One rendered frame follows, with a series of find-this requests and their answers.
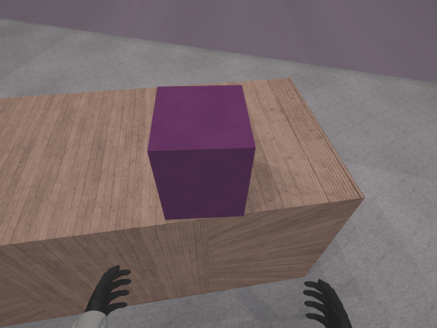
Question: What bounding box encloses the carton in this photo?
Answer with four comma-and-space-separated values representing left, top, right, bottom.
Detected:
147, 85, 255, 220

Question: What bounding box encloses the robot left forearm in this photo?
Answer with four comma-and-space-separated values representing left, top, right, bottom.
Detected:
72, 311, 107, 328

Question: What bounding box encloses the pedestal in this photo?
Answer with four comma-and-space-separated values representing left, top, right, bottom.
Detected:
0, 78, 365, 327

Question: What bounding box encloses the robot right hand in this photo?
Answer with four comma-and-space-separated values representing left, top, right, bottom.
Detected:
303, 279, 352, 328

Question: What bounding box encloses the robot left hand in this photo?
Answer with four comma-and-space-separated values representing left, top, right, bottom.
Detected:
85, 265, 131, 316

